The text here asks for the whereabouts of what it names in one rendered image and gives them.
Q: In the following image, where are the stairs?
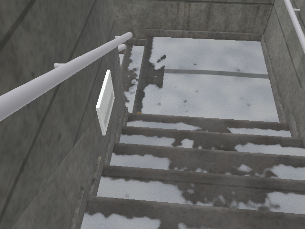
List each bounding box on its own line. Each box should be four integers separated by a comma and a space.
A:
80, 113, 305, 229
119, 45, 145, 113

